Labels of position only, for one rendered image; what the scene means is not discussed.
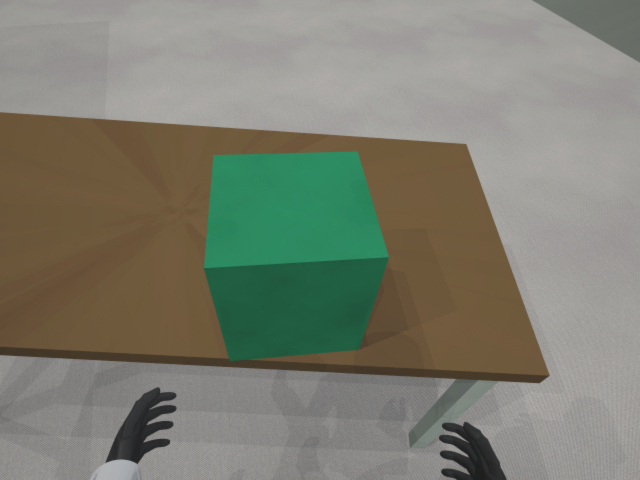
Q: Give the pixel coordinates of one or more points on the right robot hand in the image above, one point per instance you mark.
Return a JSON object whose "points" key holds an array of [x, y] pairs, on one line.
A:
{"points": [[481, 463]]}

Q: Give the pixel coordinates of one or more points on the table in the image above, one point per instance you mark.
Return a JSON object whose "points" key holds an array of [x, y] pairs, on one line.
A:
{"points": [[103, 227]]}

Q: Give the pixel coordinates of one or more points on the left robot forearm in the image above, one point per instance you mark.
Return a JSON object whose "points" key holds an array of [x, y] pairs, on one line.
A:
{"points": [[117, 470]]}

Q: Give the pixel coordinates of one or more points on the carton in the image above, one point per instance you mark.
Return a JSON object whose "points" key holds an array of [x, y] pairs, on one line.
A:
{"points": [[294, 253]]}

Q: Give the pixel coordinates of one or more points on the left robot hand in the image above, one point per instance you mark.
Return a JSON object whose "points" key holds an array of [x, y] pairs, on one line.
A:
{"points": [[129, 442]]}

